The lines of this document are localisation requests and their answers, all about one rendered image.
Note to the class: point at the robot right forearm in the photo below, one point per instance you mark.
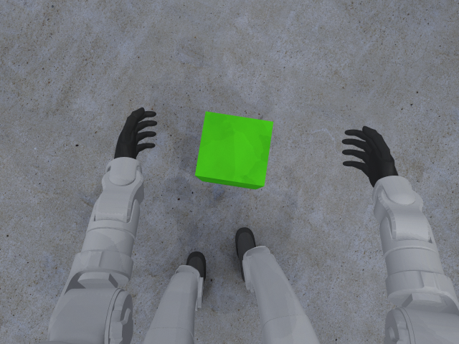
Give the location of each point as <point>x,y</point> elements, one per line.
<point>415,274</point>

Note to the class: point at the left robot hand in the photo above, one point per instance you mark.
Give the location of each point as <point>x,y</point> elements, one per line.
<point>129,137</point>

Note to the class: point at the right robot hand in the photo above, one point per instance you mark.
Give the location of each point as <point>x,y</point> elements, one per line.
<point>378,162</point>

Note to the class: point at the carton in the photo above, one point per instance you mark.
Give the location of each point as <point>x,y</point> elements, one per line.
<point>234,150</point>

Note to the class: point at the left robot thigh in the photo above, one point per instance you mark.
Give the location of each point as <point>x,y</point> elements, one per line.
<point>173,322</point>

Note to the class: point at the left robot upper arm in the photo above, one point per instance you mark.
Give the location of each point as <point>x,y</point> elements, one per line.
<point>93,316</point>

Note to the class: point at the robot left forearm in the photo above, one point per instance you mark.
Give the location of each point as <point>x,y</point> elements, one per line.
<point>105,259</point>

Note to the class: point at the right robot upper arm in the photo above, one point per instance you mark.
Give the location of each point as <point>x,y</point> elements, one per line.
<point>412,326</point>

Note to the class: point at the left robot shin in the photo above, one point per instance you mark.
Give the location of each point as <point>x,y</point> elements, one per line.
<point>187,268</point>

